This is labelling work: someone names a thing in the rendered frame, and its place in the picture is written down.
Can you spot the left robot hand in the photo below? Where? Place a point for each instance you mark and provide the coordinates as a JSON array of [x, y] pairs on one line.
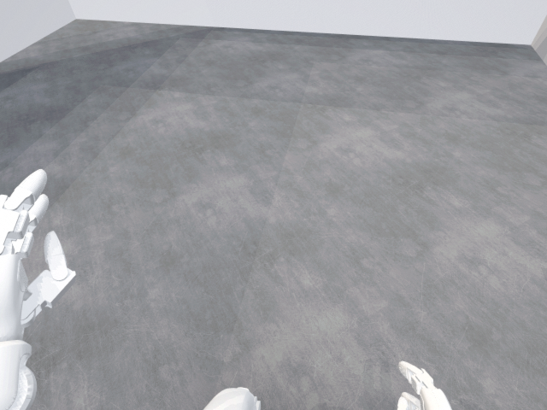
[[19, 217]]

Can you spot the left robot thigh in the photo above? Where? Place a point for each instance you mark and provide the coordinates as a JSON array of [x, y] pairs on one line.
[[234, 399]]

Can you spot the right robot hand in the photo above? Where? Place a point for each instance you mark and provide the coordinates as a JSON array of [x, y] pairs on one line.
[[431, 398]]

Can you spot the left robot forearm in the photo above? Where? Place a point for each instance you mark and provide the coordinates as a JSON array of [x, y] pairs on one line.
[[18, 385]]

